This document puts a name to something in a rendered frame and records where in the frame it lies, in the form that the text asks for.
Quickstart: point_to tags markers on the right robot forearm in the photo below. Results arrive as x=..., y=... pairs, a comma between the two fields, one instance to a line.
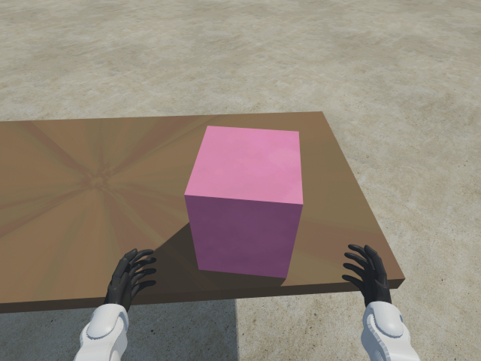
x=385, y=337

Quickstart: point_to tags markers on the table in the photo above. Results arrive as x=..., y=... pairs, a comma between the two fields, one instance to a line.
x=77, y=195

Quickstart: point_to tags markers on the robot left hand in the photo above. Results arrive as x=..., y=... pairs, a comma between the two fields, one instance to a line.
x=123, y=288

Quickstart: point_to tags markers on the carton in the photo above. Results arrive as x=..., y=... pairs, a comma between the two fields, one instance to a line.
x=244, y=200

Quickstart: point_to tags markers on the left robot forearm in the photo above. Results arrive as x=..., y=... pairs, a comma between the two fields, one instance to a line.
x=104, y=337

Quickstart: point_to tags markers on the robot right hand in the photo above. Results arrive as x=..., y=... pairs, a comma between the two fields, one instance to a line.
x=374, y=285

